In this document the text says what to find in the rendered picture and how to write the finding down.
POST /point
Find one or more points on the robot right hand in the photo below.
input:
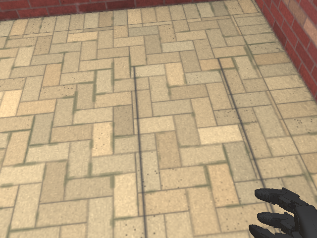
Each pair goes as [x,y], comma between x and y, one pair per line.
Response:
[302,225]

